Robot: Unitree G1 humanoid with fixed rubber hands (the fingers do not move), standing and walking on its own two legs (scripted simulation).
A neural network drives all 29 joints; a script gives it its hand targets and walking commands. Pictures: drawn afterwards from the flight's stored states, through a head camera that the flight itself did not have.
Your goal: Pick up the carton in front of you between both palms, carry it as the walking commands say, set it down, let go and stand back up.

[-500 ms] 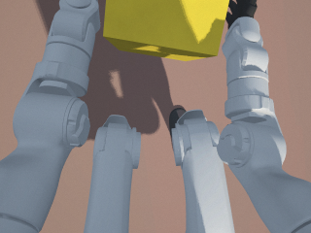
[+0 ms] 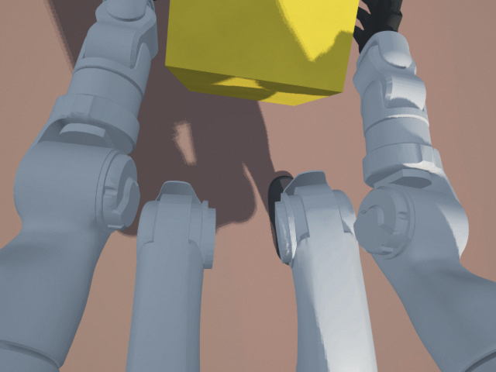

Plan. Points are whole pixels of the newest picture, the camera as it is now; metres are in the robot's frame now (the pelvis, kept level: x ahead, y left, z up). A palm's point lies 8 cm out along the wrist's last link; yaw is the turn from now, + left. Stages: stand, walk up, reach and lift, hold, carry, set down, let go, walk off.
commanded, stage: set down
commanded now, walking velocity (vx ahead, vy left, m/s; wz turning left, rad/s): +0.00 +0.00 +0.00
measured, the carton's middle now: (256, 23) +0.53 -0.05 -0.25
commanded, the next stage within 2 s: let go in 1.92 s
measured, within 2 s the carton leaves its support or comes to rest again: neither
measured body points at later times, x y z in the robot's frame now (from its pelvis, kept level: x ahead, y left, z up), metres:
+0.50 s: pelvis +0.00 +0.00 -0.01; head +0.36 +0.01 +0.25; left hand +0.56 +0.10 -0.18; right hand +0.51 -0.21 -0.18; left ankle +0.08 +0.10 -0.35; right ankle +0.12 -0.13 -0.35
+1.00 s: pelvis -0.01 -0.01 -0.01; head +0.36 +0.00 +0.24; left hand +0.58 +0.14 -0.17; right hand +0.52 -0.24 -0.18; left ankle +0.08 +0.10 -0.35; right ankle +0.12 -0.13 -0.35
